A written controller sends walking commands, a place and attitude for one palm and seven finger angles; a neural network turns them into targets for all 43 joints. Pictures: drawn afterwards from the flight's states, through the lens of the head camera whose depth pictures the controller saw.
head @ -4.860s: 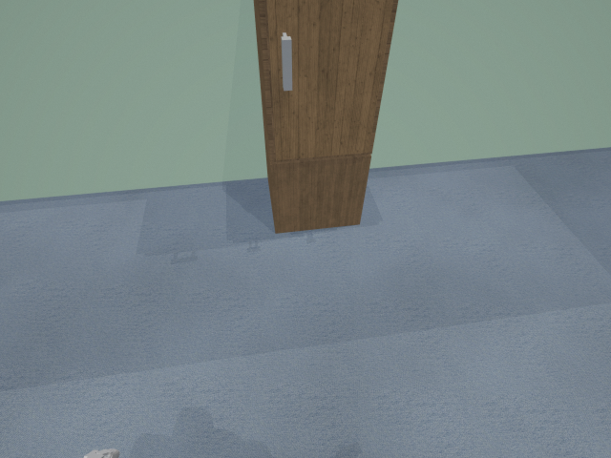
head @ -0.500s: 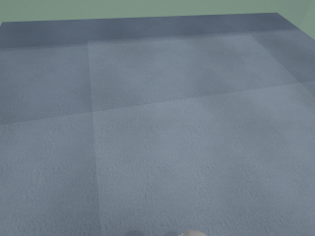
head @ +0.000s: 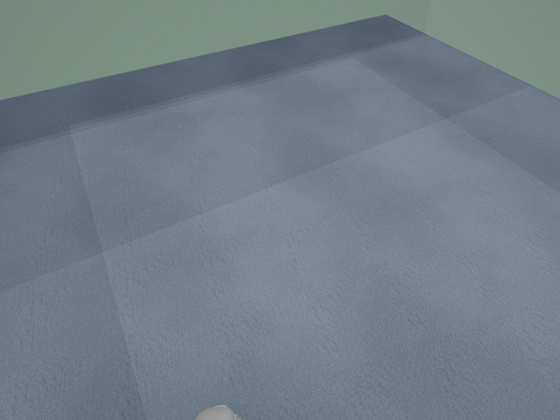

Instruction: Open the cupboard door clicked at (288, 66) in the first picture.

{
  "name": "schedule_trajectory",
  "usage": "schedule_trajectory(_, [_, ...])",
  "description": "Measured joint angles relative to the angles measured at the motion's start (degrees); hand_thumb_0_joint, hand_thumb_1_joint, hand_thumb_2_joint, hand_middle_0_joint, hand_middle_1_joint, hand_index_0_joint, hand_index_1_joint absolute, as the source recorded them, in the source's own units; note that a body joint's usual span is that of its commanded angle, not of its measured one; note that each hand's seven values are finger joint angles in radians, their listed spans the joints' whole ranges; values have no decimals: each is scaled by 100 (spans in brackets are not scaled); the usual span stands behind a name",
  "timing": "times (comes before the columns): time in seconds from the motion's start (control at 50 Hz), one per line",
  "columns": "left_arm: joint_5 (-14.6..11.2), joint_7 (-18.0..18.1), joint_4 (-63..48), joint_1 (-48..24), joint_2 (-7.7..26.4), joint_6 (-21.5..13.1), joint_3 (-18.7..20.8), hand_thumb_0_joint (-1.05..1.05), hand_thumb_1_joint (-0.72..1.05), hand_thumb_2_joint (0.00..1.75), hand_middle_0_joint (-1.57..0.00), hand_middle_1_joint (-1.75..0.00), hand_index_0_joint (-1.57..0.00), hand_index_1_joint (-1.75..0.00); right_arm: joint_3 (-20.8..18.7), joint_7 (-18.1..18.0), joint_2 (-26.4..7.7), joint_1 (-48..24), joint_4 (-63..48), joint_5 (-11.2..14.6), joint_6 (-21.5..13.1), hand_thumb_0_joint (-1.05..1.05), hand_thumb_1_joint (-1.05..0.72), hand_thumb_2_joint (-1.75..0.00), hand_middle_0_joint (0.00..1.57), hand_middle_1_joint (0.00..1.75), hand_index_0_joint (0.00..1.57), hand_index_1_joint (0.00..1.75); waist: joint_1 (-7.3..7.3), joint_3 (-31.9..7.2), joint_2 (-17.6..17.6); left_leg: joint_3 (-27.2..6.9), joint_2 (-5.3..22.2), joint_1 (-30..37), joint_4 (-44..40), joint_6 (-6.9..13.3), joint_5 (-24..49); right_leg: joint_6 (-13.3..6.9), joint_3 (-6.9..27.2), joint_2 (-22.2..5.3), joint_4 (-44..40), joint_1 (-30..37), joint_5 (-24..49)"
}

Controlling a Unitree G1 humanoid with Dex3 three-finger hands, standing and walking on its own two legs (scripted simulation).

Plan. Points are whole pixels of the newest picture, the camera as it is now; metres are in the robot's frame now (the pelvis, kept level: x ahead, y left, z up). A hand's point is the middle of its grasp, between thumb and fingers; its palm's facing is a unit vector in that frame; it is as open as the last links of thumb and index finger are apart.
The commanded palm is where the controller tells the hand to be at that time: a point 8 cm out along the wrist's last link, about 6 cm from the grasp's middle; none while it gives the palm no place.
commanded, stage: walk to a spot facing it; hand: left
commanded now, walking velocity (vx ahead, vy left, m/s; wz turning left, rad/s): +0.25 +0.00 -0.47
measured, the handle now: out of the picture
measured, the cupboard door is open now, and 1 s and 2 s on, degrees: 0 0 0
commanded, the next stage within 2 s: turn to face it in 0.50 s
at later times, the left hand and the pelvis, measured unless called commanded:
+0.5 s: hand (169, 361) +0.24 +0.22 -0.17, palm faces -0.25 -0.95 -0.18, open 7.4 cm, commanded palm none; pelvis +0.10 +0.05 +0.00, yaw -18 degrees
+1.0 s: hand (224, 328) +0.31 +0.13 -0.17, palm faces -0.25 -0.96 -0.14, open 7.3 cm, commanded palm none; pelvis +0.15 +0.02 -0.01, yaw -15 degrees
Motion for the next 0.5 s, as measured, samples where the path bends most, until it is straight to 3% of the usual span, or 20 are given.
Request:
schedule_trajectory(0.12, [5, 3, 195, 304, 76, 54, 59, 1, 90, 90, -21, -30, -21, -30, 99, -27, 122, -188, -149, 57, -194, 1, -91, -90, 19, 30, 20, 30, 217, -9, -196, 97, -295, 711, -1646, 121, 41, 208, 331, -17, 286, 62, -339])
schedule_trajectory(0.16, [-30, -3, 261, 366, 137, 132, 118, 1, 90, 90, -21, -30, -21, -30, 164, -76, 192, -232, -208, 41, -341, 1, -91, -90, 19, 30, 20, 30, 235, 13, -309, 245, -351, 916, -1942, 393, 287, 203, 457, -26, 1024, -192, -836])
schedule_trajectory(0.22, [14, -46, 402, 321, 206, 270, 191, 1, 90, 90, -20, -30, -20, -30, 266, -116, 331, -177, -248, 12, -436, 0, -91, -90, 20, 30, 20, 30, 197, 39, -338, 539, -242, 1130, -1864, 709, 116, 189, 159, -57, 2975, -979, -1276])
schedule_trajectory(0.3, [43, -115, 328, 95, 309, 307, 281, 1, 90, 90, -20, -30, -20, -30, 338, -195, 520, 97, -87, 41, -449, 0, -91, -90, 20, 30, 20, 30, 148, 92, -347, 855, -182, 1660, -2490, 730, 237, 341, -222, -331, 4154, -1787, -601])
schedule_trajectory(0.4, [41, -72, 94, -278, 336, 366, 332, 1, 91, 90, -20, -30, -20, -30, 241, -279, 507, 443, 197, 73, -415, 0, -93, -90, 20, 30, 20, 30, 48, 177, -312, 1195, -133, 2019, -2813, 746, 203, 519, -316, -539, 4258, -2290, -193])
schedule_trajectory(0.5, [45, -59, -59, -698, 296, 459, 314, 1, 91, 90, -20, -30, -20, -30, 184, -254, 490, 700, 428, 53, -307, 0, -92, -90, 20, 30, 20, 30, -87, 299, -303, 1558, -60, 2205, -2712, 683, -49, 572, -481, -676, 3495, -2246, -103])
